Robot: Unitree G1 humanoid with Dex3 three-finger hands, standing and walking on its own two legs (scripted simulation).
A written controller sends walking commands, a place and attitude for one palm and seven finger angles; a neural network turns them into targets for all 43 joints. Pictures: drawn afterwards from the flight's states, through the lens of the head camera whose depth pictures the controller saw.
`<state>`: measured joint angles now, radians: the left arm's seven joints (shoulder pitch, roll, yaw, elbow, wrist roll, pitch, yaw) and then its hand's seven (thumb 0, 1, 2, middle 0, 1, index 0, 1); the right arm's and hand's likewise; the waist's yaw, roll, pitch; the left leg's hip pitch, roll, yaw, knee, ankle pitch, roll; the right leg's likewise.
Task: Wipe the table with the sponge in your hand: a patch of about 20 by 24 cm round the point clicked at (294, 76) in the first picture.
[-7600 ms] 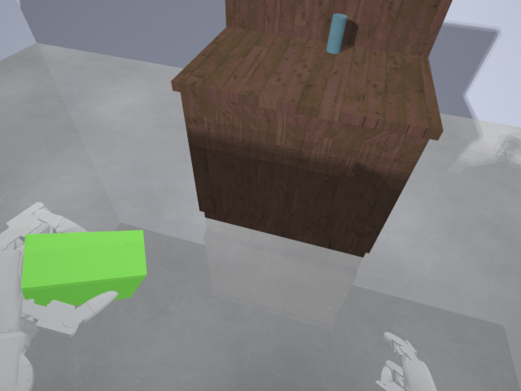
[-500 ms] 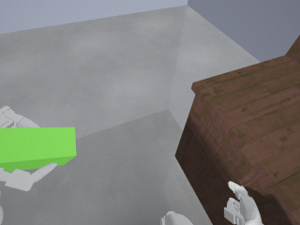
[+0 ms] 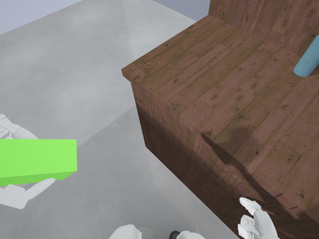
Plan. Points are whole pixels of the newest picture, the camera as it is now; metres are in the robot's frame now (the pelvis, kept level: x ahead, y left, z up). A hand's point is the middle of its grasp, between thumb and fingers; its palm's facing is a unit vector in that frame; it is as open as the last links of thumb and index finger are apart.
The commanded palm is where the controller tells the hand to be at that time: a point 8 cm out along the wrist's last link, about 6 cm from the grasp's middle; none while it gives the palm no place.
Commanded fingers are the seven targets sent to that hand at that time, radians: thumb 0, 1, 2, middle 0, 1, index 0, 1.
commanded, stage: turn to face it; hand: left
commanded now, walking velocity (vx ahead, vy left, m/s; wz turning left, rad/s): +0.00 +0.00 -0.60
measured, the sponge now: (45, 162) +0.23 +0.21 +0.15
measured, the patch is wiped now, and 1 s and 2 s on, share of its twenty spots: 0.00 0.00 0.00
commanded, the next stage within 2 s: come to a stop and stand still in 1.88 s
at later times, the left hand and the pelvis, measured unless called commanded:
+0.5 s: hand (95, 173) +0.21 +0.11 +0.16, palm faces +0.11 -0.87 -0.48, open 9.8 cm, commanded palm +0.16 +0.19 +0.18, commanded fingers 0.00 0.10 1.30 -1.20 -1.60 -1.20 -1.60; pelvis -0.08 -0.04 -0.02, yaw -16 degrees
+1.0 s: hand (128, 211) +0.16 +0.05 +0.16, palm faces -0.11 -0.86 -0.50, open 9.8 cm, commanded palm +0.13 +0.11 +0.18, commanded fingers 0.00 0.10 1.30 -1.20 -1.60 -1.20 -1.60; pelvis -0.15 -0.04 -0.01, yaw -33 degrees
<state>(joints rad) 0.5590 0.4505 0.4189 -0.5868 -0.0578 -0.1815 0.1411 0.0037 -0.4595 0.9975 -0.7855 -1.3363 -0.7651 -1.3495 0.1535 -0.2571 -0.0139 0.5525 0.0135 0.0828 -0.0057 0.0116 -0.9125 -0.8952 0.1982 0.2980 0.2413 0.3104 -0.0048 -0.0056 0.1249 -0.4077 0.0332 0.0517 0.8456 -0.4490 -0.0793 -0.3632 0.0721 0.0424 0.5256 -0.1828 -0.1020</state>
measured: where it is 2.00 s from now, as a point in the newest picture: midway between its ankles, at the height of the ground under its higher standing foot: outside the picture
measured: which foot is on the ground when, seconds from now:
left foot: up 0.00-0.14, down 0.16-0.38, up 0.40-0.82, down 0.84-1.00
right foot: down 0.00-0.18, up 0.20-0.36, down 0.38-0.84, up 0.86-1.00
